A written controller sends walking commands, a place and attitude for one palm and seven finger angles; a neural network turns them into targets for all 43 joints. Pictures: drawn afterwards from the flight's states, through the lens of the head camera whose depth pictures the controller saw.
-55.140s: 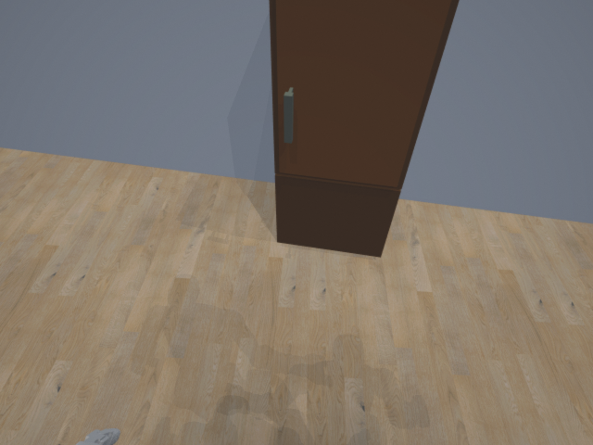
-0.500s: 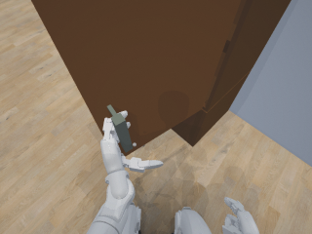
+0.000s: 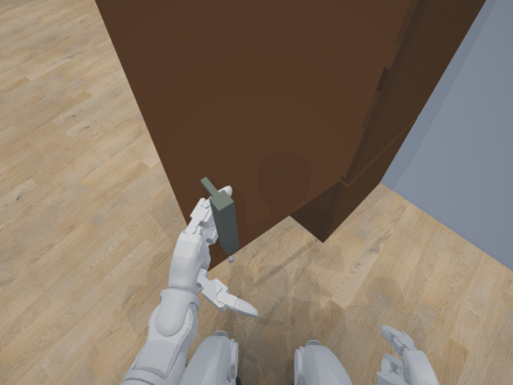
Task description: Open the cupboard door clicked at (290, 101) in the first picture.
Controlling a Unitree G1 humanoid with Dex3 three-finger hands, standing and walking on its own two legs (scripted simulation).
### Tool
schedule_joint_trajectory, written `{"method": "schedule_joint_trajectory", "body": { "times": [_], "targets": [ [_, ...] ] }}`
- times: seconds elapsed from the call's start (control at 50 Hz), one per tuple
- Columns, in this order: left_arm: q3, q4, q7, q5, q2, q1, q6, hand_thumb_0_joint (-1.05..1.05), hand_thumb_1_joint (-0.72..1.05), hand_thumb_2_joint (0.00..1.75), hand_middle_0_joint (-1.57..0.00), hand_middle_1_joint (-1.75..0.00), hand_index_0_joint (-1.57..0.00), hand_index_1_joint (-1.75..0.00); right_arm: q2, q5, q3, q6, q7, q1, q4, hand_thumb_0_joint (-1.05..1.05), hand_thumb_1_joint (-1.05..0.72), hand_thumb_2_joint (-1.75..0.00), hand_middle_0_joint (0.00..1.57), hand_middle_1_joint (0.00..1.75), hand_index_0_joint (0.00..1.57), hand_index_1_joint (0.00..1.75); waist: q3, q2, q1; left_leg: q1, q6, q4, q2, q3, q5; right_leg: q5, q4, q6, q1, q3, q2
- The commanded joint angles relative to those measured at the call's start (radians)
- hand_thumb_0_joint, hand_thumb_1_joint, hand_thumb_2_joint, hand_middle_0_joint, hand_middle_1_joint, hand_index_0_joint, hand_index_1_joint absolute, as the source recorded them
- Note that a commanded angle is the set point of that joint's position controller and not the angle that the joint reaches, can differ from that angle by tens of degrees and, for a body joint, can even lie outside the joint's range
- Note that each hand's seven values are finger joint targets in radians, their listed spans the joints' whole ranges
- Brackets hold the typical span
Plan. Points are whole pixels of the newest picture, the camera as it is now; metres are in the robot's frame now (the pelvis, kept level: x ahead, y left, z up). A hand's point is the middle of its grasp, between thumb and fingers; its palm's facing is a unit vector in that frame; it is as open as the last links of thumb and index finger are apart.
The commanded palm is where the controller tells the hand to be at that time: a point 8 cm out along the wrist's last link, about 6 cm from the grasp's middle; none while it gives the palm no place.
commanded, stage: slide the hand sideways off the handle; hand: left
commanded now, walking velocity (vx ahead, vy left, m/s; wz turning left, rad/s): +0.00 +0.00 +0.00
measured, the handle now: (219, 217) +0.37 +0.08 +0.02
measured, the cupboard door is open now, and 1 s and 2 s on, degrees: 82 82 82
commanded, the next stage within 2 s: draw the hand back to the body in 0.90 s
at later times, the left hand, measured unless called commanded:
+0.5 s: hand (206, 288) +0.26 +0.09 +0.02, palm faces -0.08 -1.00 -0.02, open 16.2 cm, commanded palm +0.23 +0.16 +0.02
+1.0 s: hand (165, 311) +0.22 +0.14 +0.01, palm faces -0.07 -1.00 -0.02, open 16.3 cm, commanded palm +0.21 +0.20 +0.02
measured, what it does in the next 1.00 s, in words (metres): stands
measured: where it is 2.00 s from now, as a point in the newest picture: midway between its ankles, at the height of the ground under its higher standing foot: outside the picture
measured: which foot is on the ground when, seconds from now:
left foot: down 0.00-1.00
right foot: down 0.00-1.00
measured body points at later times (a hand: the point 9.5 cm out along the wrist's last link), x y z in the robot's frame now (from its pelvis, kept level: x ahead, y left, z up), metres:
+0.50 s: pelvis +0.00 -0.01 -0.02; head +0.09 -0.01 +0.43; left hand +0.25 +0.14 +0.02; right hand +0.20 -0.23 -0.11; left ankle +0.04 +0.09 -0.62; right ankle +0.02 -0.11 -0.62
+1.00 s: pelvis +0.00 -0.02 -0.03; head +0.09 -0.01 +0.41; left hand +0.22 +0.20 +0.02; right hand +0.20 -0.26 -0.11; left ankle +0.04 +0.09 -0.62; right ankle +0.02 -0.11 -0.62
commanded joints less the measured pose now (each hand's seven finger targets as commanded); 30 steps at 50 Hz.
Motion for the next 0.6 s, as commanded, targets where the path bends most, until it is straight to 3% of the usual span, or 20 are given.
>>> {"method": "schedule_joint_trajectory", "body": {
  "times": [0.0,0.02,0.04,0.06,0.1,0.16,0.24,0.26,0.28,0.36,0.42,0.46,0.5,0.58],
  "targets": [
    [0.02,-0.257,0.047,0.031,-0.026,-0.053,-0.083,0.0,-0.5,0.3,-0.15,-0.3,-0.15,-0.3,-0.107,-0.008,-0.044,-0.044,0.01,-0.046,-0.165,0.0,-0.9,-0.9,0.2,0.3,0.2,0.3,-0.297,-0.1,0.001,0.242,-0.026,-0.172,-0.008,-0.086,0.198,0.212,-0.16,-0.013,0.1,0.033,0.015],
    [0.03,-0.26,0.057,0.047,-0.011,-0.028,-0.094,0.0,-0.5,0.3,-0.15,-0.3,-0.15,-0.3,-0.104,-0.012,-0.045,-0.043,0.015,-0.048,-0.166,0.0,-0.9,-0.9,0.2,0.3,0.2,0.3,-0.291,-0.101,0.003,0.229,-0.026,-0.163,-0.008,-0.08,0.192,0.208,-0.156,-0.013,0.095,0.038,0.016],
    [0.076,-0.265,0.069,0.059,0.034,0.012,-0.103,0.0,-0.5,0.3,-0.15,-0.3,-0.15,-0.3,-0.108,-0.015,-0.045,-0.041,0.018,-0.046,-0.171,0.0,-0.9,-0.9,0.2,0.3,0.2,0.3,-0.299,-0.089,0.024,0.212,-0.028,-0.159,-0.01,-0.081,0.204,0.212,-0.142,-0.019,0.106,0.041,0.017],
    [0.055,-0.281,0.072,0.068,0.015,0.022,-0.111,0.0,-0.5,0.3,-0.15,-0.3,-0.15,-0.3,-0.101,-0.017,-0.043,-0.04,0.023,-0.055,-0.177,0.0,-0.9,-0.9,0.2,0.3,0.2,0.3,-0.298,-0.083,0.021,0.215,-0.028,-0.157,-0.011,-0.077,0.201,0.214,-0.14,-0.018,0.102,0.042,0.017],
    [0.074,-0.317,0.078,0.073,0.032,0.071,-0.123,0.0,-0.5,0.3,-0.15,-0.3,-0.15,-0.3,-0.098,-0.019,-0.045,-0.034,0.029,-0.061,-0.187,0.0,-0.9,-0.9,0.2,0.3,0.2,0.3,-0.309,-0.053,0.036,0.222,-0.033,-0.155,-0.012,-0.072,0.202,0.214,-0.133,-0.021,0.104,0.048,0.017],
    [0.069,-0.385,0.064,0.08,0.051,0.08,-0.124,0.0,-0.5,0.3,-0.15,-0.3,-0.15,-0.3,-0.098,-0.016,-0.045,-0.028,0.029,-0.067,-0.2,0.0,-0.9,-0.9,0.2,0.3,0.2,0.3,-0.314,-0.033,0.027,0.224,-0.03,-0.147,-0.012,-0.071,0.193,0.209,-0.132,-0.02,0.099,0.055,0.019],
    [0.049,-0.464,0.03,0.052,0.045,0.101,-0.114,0.0,-0.5,0.3,-0.15,-0.3,-0.15,-0.3,-0.099,-0.01,-0.044,-0.032,0.015,-0.065,-0.206,0.0,-0.9,-0.9,0.2,0.3,0.2,0.3,-0.318,-0.031,0.0,0.235,-0.027,-0.138,-0.008,-0.083,0.192,0.214,-0.133,-0.016,0.089,0.051,0.025],
    [0.043,-0.463,0.018,0.043,0.042,0.127,-0.11,0.0,-0.5,0.3,-0.15,-0.3,-0.15,-0.3,-0.098,-0.007,-0.041,-0.033,0.012,-0.068,-0.208,0.0,-0.9,-0.9,0.2,0.3,0.2,0.3,-0.302,-0.025,0.004,0.232,-0.028,-0.142,-0.009,-0.083,0.172,0.197,-0.14,-0.013,0.084,0.05,0.024],
    [0.037,-0.461,0.007,0.032,0.038,0.114,-0.103,0.0,-0.5,0.3,-0.15,-0.3,-0.15,-0.3,-0.099,-0.006,-0.039,-0.034,0.007,-0.068,-0.205,0.0,-0.9,-0.9,0.2,0.3,0.2,0.3,-0.291,-0.052,-0.01,0.216,-0.023,-0.137,-0.011,-0.083,0.155,0.188,-0.148,-0.01,0.085,0.049,0.025],
    [0.088,-0.449,-0.03,0.007,0.083,0.12,-0.088,0.0,-0.5,0.3,-0.15,-0.3,-0.15,-0.3,-0.103,-0.003,-0.037,-0.048,-0.015,-0.067,-0.197,0.0,-0.9,-0.9,0.2,0.3,0.2,0.3,-0.279,-0.093,-0.016,0.168,-0.017,-0.114,-0.014,-0.083,0.123,0.16,-0.152,-0.005,0.089,0.054,0.027],
    [0.118,-0.456,-0.061,-0.01,0.105,0.158,-0.078,0.0,-0.5,0.3,-0.15,-0.3,-0.15,-0.3,-0.101,-0.001,-0.035,-0.058,-0.023,-0.07,-0.201,0.0,-0.9,-0.9,0.2,0.3,0.2,0.3,-0.284,-0.071,0.0,0.155,-0.017,-0.107,-0.018,-0.074,0.129,0.163,-0.153,-0.006,0.104,0.062,0.027],
    [0.17,-0.462,-0.077,-0.028,0.141,0.225,-0.069,0.0,-0.5,0.3,-0.15,-0.3,-0.15,-0.3,-0.099,0.002,-0.036,-0.061,-0.026,-0.072,-0.207,0.0,-0.9,-0.9,0.2,0.3,0.2,0.3,-0.306,-0.059,0.027,0.146,-0.019,-0.102,-0.02,-0.062,0.156,0.194,-0.15,-0.008,0.143,0.072,0.026],
    [0.181,-0.466,-0.092,-0.038,0.151,0.226,-0.055,0.0,-0.5,0.3,-0.15,-0.3,-0.15,-0.3,-0.1,0.005,-0.035,-0.061,-0.03,-0.071,-0.207,0.0,-0.9,-0.9,0.2,0.3,0.2,0.3,-0.292,-0.065,0.016,0.134,-0.017,-0.092,-0.019,-0.057,0.155,0.199,-0.158,-0.004,0.142,0.08,0.025],
    [0.252,-0.472,-0.122,-0.072,0.196,0.274,-0.039,0.0,-0.5,0.3,-0.15,-0.3,-0.15,-0.3,-0.098,0.01,-0.035,-0.065,-0.039,-0.068,-0.21,0.0,-0.9,-0.9,0.2,0.3,0.2,0.3,-0.285,-0.076,0.026,0.085,-0.017,-0.072,-0.019,-0.044,0.163,0.216,-0.171,0.003,0.192,0.113,0.019]
  ]
}}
